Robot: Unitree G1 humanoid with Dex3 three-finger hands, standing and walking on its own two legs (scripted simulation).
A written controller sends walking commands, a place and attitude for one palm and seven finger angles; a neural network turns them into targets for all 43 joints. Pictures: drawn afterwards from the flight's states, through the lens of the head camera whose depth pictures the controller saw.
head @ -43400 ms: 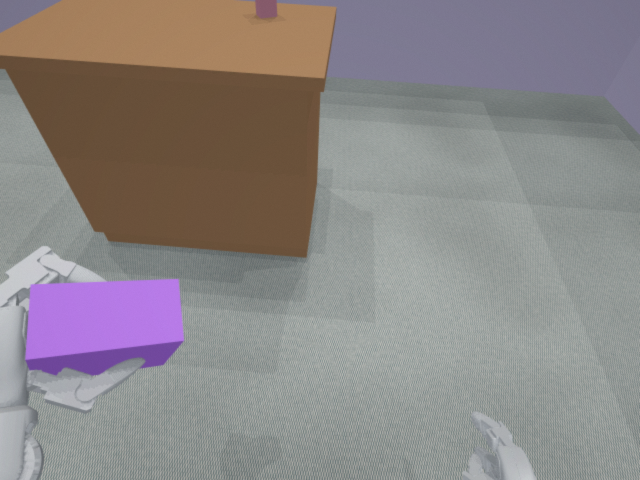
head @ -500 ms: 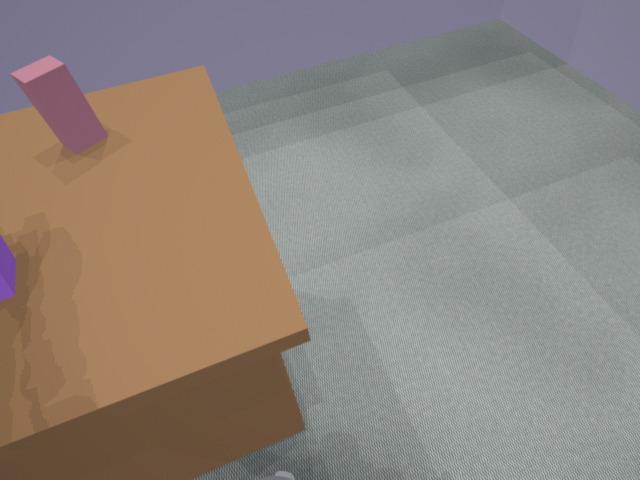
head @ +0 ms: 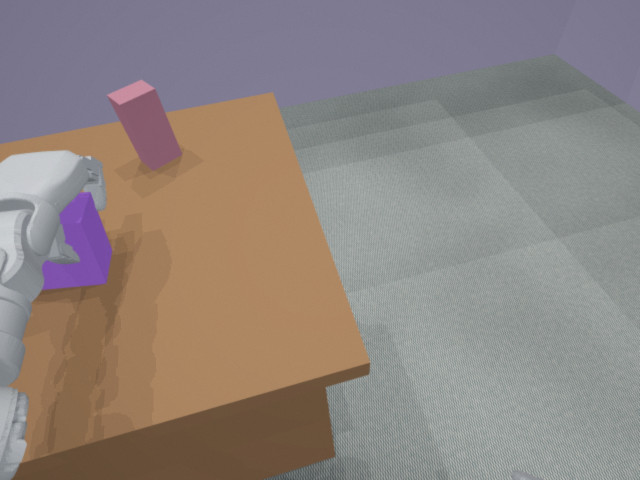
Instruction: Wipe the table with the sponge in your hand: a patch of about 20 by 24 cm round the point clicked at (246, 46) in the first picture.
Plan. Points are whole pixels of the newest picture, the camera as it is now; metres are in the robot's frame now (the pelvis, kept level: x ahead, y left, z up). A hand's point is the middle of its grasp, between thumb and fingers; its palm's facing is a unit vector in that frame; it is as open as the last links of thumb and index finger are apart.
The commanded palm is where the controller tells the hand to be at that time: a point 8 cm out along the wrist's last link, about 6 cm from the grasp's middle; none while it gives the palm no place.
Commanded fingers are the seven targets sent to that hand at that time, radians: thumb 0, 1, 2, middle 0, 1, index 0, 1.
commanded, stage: slide across to the middle lane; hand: left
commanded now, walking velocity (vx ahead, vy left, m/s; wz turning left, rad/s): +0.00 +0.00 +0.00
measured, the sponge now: (59, 252) +0.34 +0.39 +0.09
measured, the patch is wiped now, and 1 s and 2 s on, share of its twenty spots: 0.35 0.55 0.55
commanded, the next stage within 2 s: wipe back along the middle lane in 0.30 s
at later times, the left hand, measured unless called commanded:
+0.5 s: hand (120, 198) +0.40 +0.31 +0.14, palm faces +0.02 +0.01 -1.00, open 10.0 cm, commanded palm +0.36 +0.28 +0.18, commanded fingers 0.00 0.10 1.30 -1.20 -1.60 -1.20 -1.60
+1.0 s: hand (129, 221) +0.36 +0.28 +0.14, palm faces +0.06 -0.02 -1.00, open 10.0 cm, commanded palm +0.32 +0.27 +0.16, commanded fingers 0.00 0.10 1.30 -1.20 -1.60 -1.20 -1.60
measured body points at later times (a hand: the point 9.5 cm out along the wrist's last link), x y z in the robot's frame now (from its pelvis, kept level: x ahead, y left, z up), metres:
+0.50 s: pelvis +0.03 +0.02 +0.01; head +0.06 -0.02 +0.45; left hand +0.39 +0.30 +0.19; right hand +0.21 -0.22 -0.12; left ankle +0.01 +0.09 -0.74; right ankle -0.01 -0.11 -0.74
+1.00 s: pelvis +0.03 -0.01 +0.00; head +0.03 -0.05 +0.45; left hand +0.35 +0.28 +0.19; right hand +0.21 -0.26 -0.11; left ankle +0.01 +0.09 -0.74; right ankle -0.01 -0.11 -0.74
